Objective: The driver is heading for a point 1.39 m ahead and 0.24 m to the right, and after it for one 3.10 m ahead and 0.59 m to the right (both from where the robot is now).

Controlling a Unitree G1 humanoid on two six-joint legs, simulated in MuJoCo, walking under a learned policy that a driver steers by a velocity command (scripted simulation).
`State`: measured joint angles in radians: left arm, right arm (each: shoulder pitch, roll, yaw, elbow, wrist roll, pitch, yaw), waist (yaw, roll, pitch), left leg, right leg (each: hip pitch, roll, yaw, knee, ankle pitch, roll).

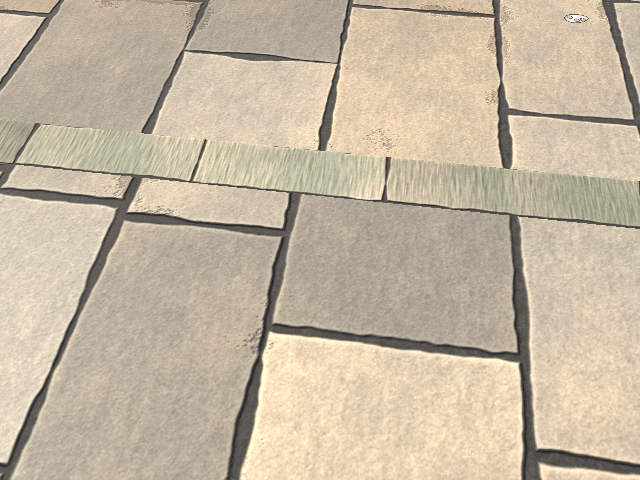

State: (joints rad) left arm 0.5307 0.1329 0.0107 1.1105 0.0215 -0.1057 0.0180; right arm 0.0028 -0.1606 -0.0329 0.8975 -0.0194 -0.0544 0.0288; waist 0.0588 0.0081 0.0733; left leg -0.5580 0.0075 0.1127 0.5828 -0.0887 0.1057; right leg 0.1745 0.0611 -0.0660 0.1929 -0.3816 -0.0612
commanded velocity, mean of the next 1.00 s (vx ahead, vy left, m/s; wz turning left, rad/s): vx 0.50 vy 0.00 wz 0.00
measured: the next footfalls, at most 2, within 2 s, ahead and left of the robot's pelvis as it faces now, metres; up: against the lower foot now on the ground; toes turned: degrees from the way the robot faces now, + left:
left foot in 0.04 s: +0.20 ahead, +0.08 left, +0.00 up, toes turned +4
right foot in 0.60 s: +0.51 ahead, -0.09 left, +0.00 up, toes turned -4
